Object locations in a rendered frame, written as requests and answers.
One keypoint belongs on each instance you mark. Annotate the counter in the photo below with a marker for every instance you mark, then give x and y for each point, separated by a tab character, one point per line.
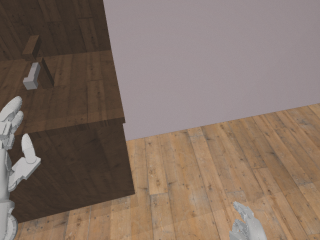
75	116

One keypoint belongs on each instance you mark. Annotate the robot left forearm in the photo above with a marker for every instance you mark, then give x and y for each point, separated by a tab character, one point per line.
8	223

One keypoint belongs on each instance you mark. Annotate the robot left hand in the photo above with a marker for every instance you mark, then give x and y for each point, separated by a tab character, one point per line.
10	120

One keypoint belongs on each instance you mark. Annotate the tap lever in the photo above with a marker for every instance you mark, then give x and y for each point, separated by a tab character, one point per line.
30	82

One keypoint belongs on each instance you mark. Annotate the robot right hand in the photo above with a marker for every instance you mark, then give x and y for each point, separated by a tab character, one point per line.
252	229

